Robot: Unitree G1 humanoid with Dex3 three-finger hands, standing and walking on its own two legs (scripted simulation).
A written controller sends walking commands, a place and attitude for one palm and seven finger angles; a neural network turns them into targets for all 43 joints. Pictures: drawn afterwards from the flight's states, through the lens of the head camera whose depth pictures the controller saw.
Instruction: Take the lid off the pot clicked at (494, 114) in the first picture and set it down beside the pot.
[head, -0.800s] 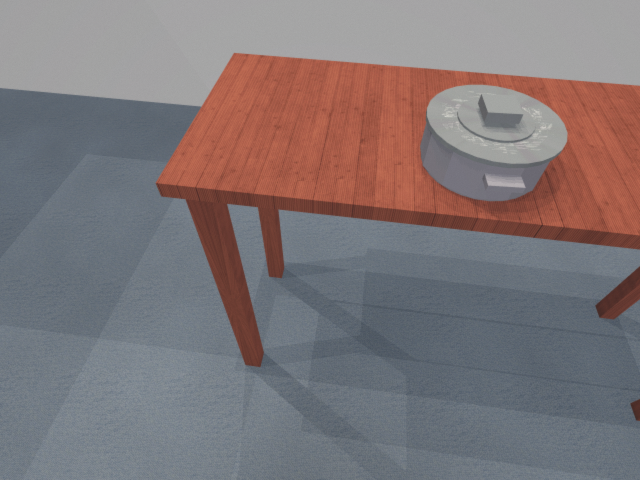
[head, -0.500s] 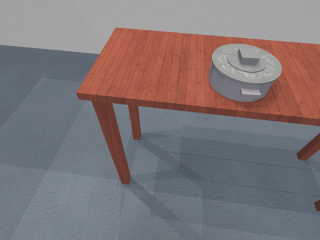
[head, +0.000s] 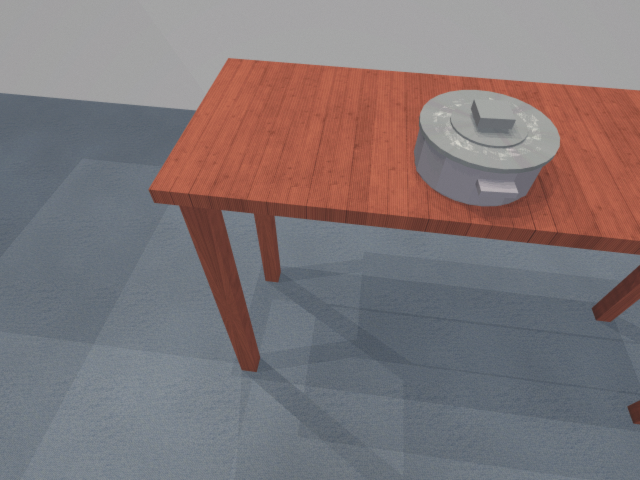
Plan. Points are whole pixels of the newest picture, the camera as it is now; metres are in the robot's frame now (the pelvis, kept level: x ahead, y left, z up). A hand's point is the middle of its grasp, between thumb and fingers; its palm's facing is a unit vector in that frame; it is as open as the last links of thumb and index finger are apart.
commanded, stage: walk to a spot facing it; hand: left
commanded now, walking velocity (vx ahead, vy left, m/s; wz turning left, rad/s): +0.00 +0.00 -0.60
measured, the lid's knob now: (492, 113) +0.60 -0.22 +0.15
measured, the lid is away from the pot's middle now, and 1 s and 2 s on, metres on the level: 0.00 0.00 0.00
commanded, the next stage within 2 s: none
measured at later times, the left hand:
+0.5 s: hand out of the picture +0.06 +0.14 -0.15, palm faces -0.17 -0.94 -0.28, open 7.4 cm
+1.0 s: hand (227, 419) +0.23 +0.16 -0.17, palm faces -0.48 -0.85 -0.23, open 7.4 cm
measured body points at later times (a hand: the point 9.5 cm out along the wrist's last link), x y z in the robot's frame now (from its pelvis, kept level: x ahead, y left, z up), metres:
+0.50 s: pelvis -0.01 -0.05 +0.00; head +0.05 -0.09 +0.45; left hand +0.07 +0.19 -0.13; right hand +0.04 -0.32 -0.15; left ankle +0.01 +0.13 -0.65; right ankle -0.01 -0.11 -0.74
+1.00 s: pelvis +0.02 +0.02 +0.00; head +0.11 +0.01 +0.44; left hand +0.25 +0.20 -0.15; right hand -0.03 -0.25 -0.12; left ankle +0.05 +0.11 -0.74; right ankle -0.08 -0.10 -0.64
